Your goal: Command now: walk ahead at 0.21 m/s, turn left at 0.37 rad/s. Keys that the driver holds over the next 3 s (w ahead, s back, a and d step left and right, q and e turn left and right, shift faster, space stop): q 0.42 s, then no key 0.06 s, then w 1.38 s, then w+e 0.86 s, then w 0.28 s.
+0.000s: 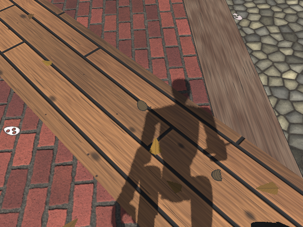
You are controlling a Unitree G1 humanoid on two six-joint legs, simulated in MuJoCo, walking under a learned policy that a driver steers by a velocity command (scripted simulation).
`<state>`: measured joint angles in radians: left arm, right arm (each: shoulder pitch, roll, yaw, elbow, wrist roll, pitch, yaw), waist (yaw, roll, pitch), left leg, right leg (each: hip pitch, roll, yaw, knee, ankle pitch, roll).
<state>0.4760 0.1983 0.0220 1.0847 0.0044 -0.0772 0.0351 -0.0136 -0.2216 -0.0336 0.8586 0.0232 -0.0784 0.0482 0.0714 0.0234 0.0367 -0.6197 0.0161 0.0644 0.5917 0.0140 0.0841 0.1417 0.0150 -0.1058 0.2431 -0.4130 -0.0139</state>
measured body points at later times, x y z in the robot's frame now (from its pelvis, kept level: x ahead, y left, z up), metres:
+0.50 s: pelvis +0.14 -0.01 +0.01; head +0.17 -0.01 +0.46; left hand +0.22 +0.29 -0.09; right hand +0.33 -0.26 -0.10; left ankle +0.17 +0.09 -0.73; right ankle +0.21 -0.13 -0.72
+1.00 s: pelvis +0.26 +0.06 +0.01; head +0.27 +0.07 +0.46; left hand +0.16 +0.32 -0.12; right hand +0.52 -0.11 -0.08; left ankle +0.24 +0.16 -0.73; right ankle +0.21 -0.12 -0.69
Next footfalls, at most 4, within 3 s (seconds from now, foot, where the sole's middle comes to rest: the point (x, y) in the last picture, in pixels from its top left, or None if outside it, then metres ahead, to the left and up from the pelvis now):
0.04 left None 0.21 0.09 -0.76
0.52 right None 0.25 -0.12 -0.76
0.94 left None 0.28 0.18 -0.76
1.42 right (156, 175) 0.68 0.08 -0.76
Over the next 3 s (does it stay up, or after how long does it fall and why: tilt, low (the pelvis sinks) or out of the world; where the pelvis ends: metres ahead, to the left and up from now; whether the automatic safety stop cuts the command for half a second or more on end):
stays up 1.32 0.29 0.01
